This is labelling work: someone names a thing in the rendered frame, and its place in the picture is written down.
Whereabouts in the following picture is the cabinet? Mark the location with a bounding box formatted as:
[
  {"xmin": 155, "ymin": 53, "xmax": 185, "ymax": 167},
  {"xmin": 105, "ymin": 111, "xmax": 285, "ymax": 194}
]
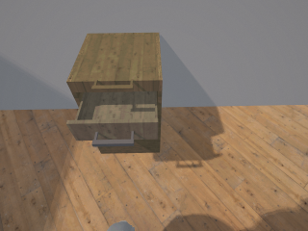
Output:
[{"xmin": 66, "ymin": 32, "xmax": 163, "ymax": 154}]

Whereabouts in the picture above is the drawer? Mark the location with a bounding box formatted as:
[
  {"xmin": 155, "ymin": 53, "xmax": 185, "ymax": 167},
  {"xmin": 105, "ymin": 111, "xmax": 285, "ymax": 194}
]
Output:
[{"xmin": 66, "ymin": 90, "xmax": 159, "ymax": 141}]

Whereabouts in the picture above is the robot left thigh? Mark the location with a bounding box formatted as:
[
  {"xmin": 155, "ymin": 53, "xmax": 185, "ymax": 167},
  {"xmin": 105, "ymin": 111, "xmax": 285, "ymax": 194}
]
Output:
[{"xmin": 107, "ymin": 221, "xmax": 135, "ymax": 231}]

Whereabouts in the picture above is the handle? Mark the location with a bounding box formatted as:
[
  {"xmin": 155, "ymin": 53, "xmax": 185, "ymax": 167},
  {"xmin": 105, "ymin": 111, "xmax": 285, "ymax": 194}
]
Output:
[
  {"xmin": 91, "ymin": 85, "xmax": 134, "ymax": 92},
  {"xmin": 91, "ymin": 131, "xmax": 135, "ymax": 147}
]

